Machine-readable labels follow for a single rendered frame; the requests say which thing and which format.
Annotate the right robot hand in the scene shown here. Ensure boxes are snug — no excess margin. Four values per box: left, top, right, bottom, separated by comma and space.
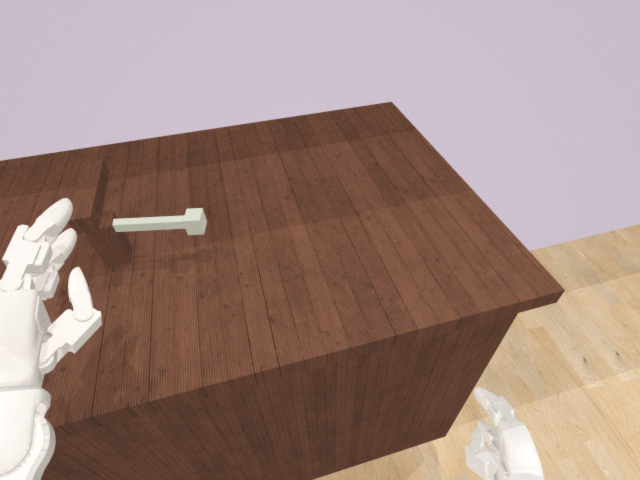
465, 387, 544, 480

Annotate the counter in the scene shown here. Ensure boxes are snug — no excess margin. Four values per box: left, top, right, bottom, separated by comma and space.
0, 102, 565, 480

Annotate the robot left forearm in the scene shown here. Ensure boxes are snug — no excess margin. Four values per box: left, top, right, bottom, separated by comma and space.
0, 385, 56, 480

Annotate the left robot hand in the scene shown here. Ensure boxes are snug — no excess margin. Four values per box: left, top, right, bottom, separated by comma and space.
0, 198, 102, 388

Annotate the tap lever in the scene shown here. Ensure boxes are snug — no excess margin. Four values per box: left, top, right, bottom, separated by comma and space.
112, 208, 207, 235

